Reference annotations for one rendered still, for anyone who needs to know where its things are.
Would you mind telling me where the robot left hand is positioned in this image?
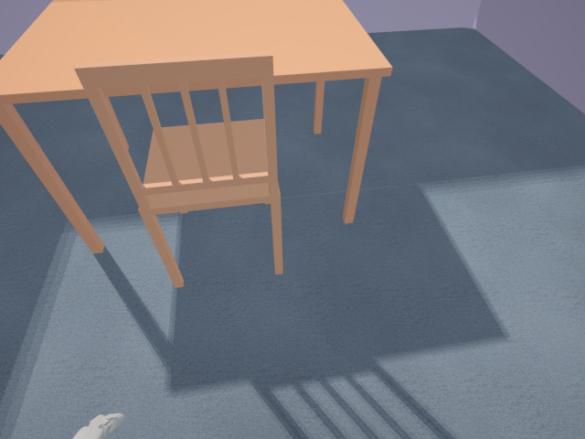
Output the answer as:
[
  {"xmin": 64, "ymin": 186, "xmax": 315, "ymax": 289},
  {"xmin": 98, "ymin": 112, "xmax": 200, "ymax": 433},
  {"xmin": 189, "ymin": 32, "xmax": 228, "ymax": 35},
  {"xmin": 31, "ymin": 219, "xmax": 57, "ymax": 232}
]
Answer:
[{"xmin": 73, "ymin": 413, "xmax": 124, "ymax": 439}]

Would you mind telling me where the chair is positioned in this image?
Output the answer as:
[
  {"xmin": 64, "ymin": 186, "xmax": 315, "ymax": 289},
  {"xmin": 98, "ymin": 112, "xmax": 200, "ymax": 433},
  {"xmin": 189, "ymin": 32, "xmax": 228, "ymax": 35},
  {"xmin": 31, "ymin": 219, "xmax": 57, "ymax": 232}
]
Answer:
[{"xmin": 74, "ymin": 51, "xmax": 283, "ymax": 288}]

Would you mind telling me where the table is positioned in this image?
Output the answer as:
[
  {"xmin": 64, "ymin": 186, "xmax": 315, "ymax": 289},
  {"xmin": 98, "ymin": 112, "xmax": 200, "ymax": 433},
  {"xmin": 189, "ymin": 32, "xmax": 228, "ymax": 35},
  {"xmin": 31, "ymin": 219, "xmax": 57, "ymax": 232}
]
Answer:
[{"xmin": 0, "ymin": 0, "xmax": 393, "ymax": 253}]

